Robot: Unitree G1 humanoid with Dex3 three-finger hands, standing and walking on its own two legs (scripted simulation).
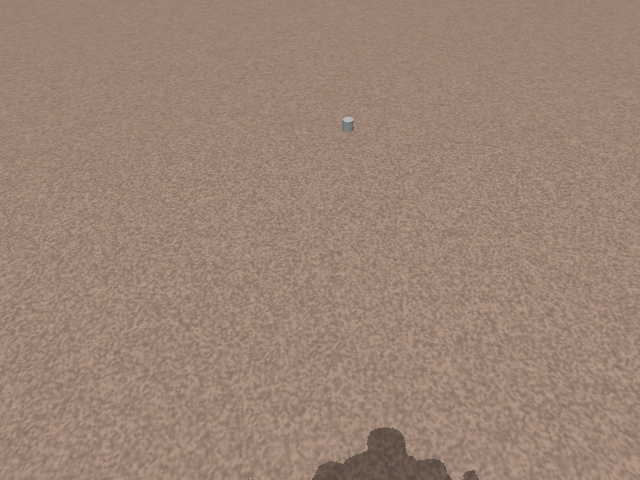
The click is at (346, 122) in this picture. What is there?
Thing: low tin
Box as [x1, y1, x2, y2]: [342, 117, 352, 132]
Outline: 344,117 342,129 346,132 349,132 352,130 352,118
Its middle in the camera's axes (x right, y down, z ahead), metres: +0.16 -0.66 +2.24
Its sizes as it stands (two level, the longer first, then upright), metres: 0.062 0.062 0.068
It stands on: the floor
